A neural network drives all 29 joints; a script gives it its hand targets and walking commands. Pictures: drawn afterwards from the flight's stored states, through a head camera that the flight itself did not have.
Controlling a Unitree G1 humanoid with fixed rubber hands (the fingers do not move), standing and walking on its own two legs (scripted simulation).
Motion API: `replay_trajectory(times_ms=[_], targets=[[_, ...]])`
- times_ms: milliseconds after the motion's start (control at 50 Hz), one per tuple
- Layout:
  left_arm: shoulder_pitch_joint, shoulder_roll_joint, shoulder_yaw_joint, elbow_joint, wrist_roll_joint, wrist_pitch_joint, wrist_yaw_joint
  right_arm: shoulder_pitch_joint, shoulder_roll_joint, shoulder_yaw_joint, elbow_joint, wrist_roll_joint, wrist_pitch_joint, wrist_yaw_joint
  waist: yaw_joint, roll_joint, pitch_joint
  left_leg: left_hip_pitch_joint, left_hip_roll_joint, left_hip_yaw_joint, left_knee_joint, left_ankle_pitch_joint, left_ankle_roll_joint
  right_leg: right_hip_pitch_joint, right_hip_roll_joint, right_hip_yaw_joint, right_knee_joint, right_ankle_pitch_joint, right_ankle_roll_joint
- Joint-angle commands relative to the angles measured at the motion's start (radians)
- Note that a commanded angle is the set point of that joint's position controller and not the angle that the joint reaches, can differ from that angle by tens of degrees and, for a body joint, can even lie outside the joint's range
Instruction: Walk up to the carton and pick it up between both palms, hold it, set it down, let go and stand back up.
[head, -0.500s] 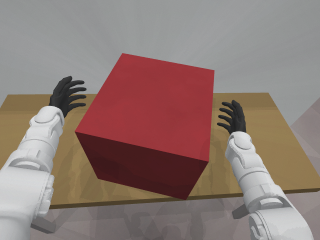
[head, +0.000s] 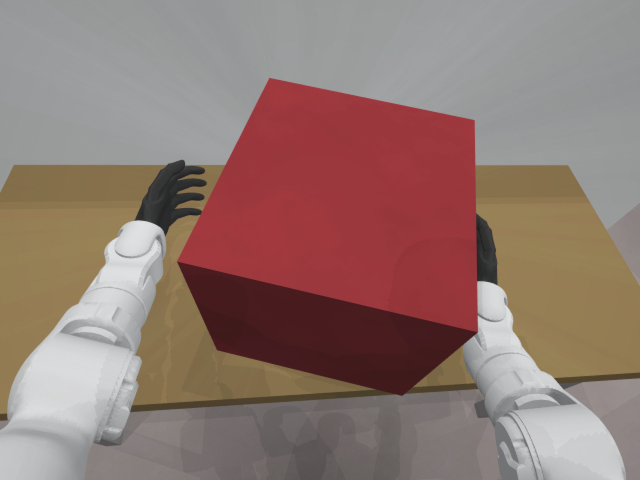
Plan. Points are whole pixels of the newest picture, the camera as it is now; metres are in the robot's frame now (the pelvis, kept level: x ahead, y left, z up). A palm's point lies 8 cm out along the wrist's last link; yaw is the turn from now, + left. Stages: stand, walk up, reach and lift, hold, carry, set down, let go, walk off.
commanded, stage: reach and lift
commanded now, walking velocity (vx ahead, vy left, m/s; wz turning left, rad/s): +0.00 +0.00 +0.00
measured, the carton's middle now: (338, 242) +0.43 -0.06 +0.00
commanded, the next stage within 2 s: none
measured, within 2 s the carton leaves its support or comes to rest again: leaves its support in 1.66 s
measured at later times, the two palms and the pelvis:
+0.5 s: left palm (185, 223) +0.45 +0.14 +0.04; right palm (477, 272) +0.36 -0.24 +0.03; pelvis -0.01 +0.00 +0.00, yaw +0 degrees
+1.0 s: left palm (191, 220) +0.45 +0.13 +0.04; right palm (476, 271) +0.36 -0.24 +0.02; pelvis -0.01 +0.00 +0.00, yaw +0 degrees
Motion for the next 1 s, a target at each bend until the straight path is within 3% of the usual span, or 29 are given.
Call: replay_trajectory(times_ms=[0, 60, 80, 120, 220, 300, 400, 480, 580, 660, 680, 700, 720, 840, 980], targets=[[-0.445, 0.109, 0.011, -0.117, 0.025, -0.062, 0.019, -0.337, -0.178, -0.100, -0.034, 0.068, -0.060, 0.001, -0.063, 0.196, -0.746, 0.713, 0.043, -0.065, 0.085, 0.825, -0.167, -0.177, 0.053, -0.081, 0.035, 0.324, -0.033], [-0.444, 0.100, 0.003, -0.095, 0.026, -0.060, 0.015, -0.331, -0.163, -0.080, -0.017, 0.075, -0.052, -0.003, -0.062, 0.174, -0.720, 0.682, 0.035, -0.058, 0.085, 0.767, -0.159, -0.171, 0.047, -0.074, 0.036, 0.330, -0.031], [-0.452, 0.101, -0.003, -0.066, 0.011, -0.065, 0.013, -0.357, -0.156, -0.067, -0.042, 0.078, -0.045, -0.002, -0.054, 0.142, -0.710, 0.648, 0.033, -0.056, 0.086, 0.723, -0.147, -0.162, 0.043, -0.070, 0.039, 0.329, -0.030], [-0.447, 0.101, -0.006, -0.054, 0.007, -0.070, 0.012, -0.353, -0.163, -0.073, -0.052, 0.073, -0.045, -0.006, -0.064, 0.128, -0.720, 0.637, 0.028, -0.056, 0.082, 0.697, -0.142, -0.153, 0.042, -0.071, 0.040, 0.346, -0.028], [-0.471, 0.067, -0.033, 0.038, -0.011, -0.068, 0.001, -0.397, -0.105, -0.053, -0.064, 0.058, -0.010, -0.013, -0.067, 0.054, -0.635, 0.516, 0.021, -0.045, 0.055, 0.494, -0.104, -0.122, 0.028, -0.066, 0.046, 0.289, -0.024], [-0.540, 0.040, -0.065, -0.005, -0.019, -0.089, 0.016, -0.456, -0.095, -0.087, -0.095, 0.042, 0.003, -0.008, -0.076, 0.088, -0.681, 0.526, 0.029, -0.055, 0.040, 0.450, -0.107, -0.174, 0.026, -0.084, 0.054, 0.223, -0.032], [-0.572, 0.018, -0.047, 0.023, -0.009, -0.093, 0.032, -0.483, -0.057, -0.105, -0.079, 0.004, 0.019, -0.004, -0.079, 0.069, -0.689, 0.497, 0.030, -0.049, 0.039, 0.393, -0.096, -0.187, 0.023, -0.087, 0.059, 0.198, -0.030], [-0.569, -0.008, -0.029, -0.007, 0.027, -0.089, 0.045, -0.470, -0.040, -0.135, -0.051, -0.028, 0.015, -0.013, -0.094, 0.097, -0.733, 0.536, 0.036, -0.053, 0.041, 0.438, -0.109, -0.186, 0.030, -0.095, 0.060, 0.236, -0.028], [-0.522, -0.053, 0.019, -0.032, 0.082, -0.081, 0.035, -0.437, 0.009, -0.113, -0.073, -0.050, -0.008, -0.019, -0.069, 0.089, -0.765, 0.595, 0.037, -0.045, 0.065, 0.583, -0.122, -0.174, 0.035, -0.092, 0.047, 0.317, -0.022], [-0.525, -0.070, 0.054, -0.063, 0.102, -0.084, 0.033, -0.430, 0.029, -0.113, -0.079, -0.054, -0.026, -0.024, -0.055, 0.086, -0.759, 0.610, 0.037, -0.038, 0.074, 0.625, -0.124, -0.162, 0.040, -0.087, 0.042, 0.337, -0.019], [-0.520, -0.079, 0.054, -0.081, 0.109, -0.084, 0.033, -0.431, 0.028, -0.121, -0.086, -0.060, -0.033, -0.026, -0.058, 0.101, -0.768, 0.617, 0.036, -0.041, 0.072, 0.625, -0.129, -0.171, 0.041, -0.088, 0.041, 0.336, -0.021], [-0.511, -0.077, 0.070, -0.064, 0.107, -0.082, 0.031, -0.428, 0.044, -0.106, -0.087, -0.057, -0.030, -0.028, -0.040, 0.076, -0.758, 0.598, 0.035, -0.030, 0.080, 0.623, -0.121, -0.158, 0.040, -0.082, 0.042, 0.340, -0.018], [-0.512, -0.090, 0.055, -0.094, 0.108, -0.084, 0.031, -0.427, 0.044, -0.109, -0.099, -0.058, -0.036, -0.029, -0.052, 0.086, -0.778, 0.621, 0.039, -0.038, 0.081, 0.640, -0.125, -0.173, 0.042, -0.088, 0.044, 0.346, -0.017], [-0.524, -0.106, 0.058, -0.057, 0.106, -0.085, 0.030, -0.453, 0.054, -0.109, -0.083, -0.063, -0.026, -0.026, -0.043, 0.075, -0.737, 0.587, 0.041, -0.034, 0.063, 0.567, -0.118, -0.173, 0.041, -0.088, 0.041, 0.289, -0.020], [-0.532, -0.134, 0.051, -0.107, 0.106, -0.088, 0.028, -0.453, 0.091, -0.102, -0.130, -0.069, -0.025, -0.030, -0.040, 0.079, -0.767, 0.588, 0.040, -0.028, 0.062, 0.554, -0.113, -0.173, 0.039, -0.089, 0.039, 0.301, -0.015]])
